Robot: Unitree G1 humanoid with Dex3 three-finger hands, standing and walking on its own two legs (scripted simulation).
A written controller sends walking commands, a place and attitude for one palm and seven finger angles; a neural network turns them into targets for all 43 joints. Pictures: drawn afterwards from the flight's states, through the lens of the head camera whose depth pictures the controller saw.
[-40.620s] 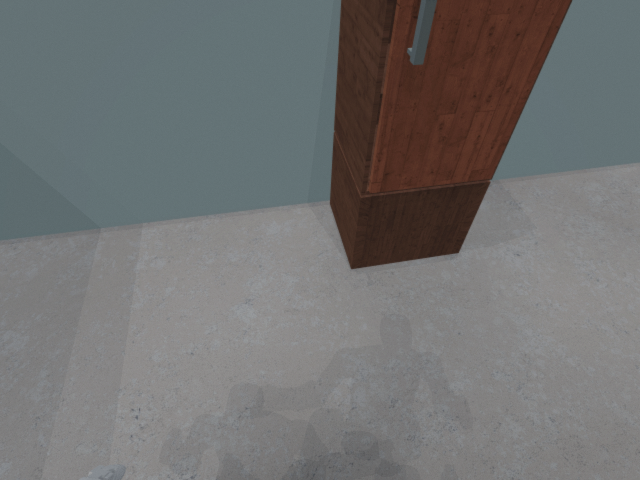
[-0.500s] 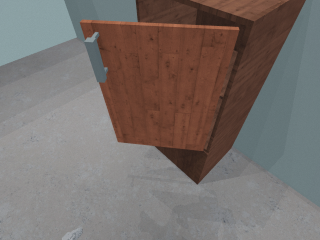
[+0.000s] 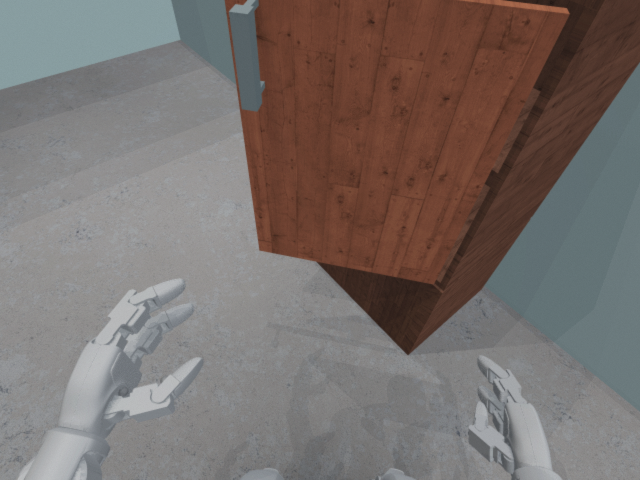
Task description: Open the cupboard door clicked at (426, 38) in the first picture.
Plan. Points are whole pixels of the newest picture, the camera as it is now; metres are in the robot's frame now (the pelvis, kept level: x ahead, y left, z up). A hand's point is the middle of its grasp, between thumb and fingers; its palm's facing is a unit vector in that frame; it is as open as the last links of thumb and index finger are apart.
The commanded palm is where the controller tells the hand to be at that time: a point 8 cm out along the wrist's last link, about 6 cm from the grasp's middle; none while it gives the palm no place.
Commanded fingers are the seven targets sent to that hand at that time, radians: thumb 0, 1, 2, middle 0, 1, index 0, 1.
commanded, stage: raise the hand with hooked fingers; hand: left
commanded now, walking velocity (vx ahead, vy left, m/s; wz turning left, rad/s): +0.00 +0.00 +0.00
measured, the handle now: (252, 55) +0.61 +0.17 +0.21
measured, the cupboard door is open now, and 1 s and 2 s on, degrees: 39 39 39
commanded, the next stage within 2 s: move the hooked fingers beside the handle in 1.52 s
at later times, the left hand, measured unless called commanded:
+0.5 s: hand (111, 285) +0.26 +0.24 +0.14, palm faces -0.04 -0.99 -0.09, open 12.5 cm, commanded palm +0.23 +0.29 +0.15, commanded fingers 0.00 -0.38 0.35 -0.29 -1.12 -0.29 -1.12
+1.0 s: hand (67, 186) +0.31 +0.27 +0.23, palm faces -0.01 -1.00 -0.10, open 13.9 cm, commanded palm +0.28 +0.31 +0.23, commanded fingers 0.00 -0.50 0.30 -0.30 -1.20 -0.30 -1.20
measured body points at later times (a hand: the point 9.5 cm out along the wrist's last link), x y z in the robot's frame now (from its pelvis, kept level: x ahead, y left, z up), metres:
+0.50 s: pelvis +0.01 +0.01 +0.03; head +0.01 +0.01 +0.48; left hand +0.26 +0.30 +0.15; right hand +0.18 -0.23 -0.02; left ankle -0.01 +0.10 -0.69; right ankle +0.05 -0.11 -0.69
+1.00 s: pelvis +0.02 +0.00 +0.05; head +0.01 -0.02 +0.50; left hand +0.30 +0.32 +0.23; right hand +0.19 -0.23 -0.02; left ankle -0.01 +0.10 -0.69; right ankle +0.05 -0.11 -0.69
